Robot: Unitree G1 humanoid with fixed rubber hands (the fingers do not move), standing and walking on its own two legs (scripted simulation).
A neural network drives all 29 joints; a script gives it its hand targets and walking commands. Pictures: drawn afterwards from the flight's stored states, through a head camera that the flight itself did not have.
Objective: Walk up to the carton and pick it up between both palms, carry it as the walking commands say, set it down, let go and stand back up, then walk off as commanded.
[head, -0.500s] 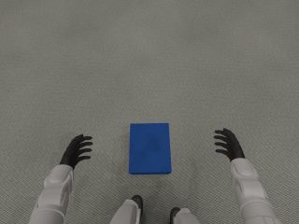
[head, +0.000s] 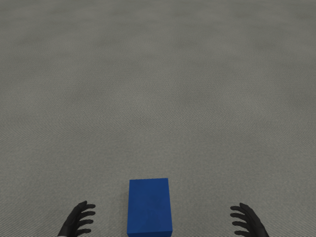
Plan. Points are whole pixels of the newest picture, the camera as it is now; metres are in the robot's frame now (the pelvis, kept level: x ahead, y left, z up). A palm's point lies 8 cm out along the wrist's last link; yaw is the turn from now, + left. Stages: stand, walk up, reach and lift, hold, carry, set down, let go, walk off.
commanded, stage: let go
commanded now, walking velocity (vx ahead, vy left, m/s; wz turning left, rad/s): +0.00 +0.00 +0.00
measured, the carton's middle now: (149, 207) +0.41 +0.06 -0.70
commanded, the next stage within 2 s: stand in 0.28 s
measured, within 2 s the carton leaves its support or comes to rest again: neither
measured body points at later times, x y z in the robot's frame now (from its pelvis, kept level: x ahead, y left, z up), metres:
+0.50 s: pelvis +0.01 +0.01 +0.00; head +0.02 +0.03 +0.45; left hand +0.15 +0.29 -0.10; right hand +0.16 -0.27 -0.09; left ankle +0.01 +0.13 -0.74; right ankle -0.04 -0.11 -0.74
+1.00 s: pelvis +0.01 +0.03 +0.00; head +0.02 +0.04 +0.45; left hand +0.14 +0.32 -0.11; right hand +0.14 -0.28 -0.10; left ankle +0.01 +0.13 -0.74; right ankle -0.04 -0.11 -0.74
